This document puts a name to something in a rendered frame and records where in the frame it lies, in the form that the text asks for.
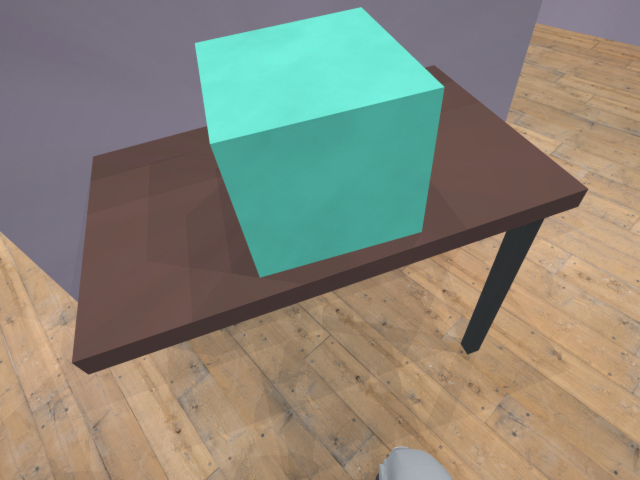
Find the carton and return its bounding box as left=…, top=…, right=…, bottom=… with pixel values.
left=195, top=7, right=444, bottom=278

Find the robot right shin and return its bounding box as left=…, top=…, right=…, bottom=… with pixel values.
left=389, top=446, right=409, bottom=456

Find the right robot thigh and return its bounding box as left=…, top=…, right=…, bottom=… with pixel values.
left=379, top=449, right=453, bottom=480

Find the table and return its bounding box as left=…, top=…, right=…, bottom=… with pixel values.
left=72, top=65, right=588, bottom=375

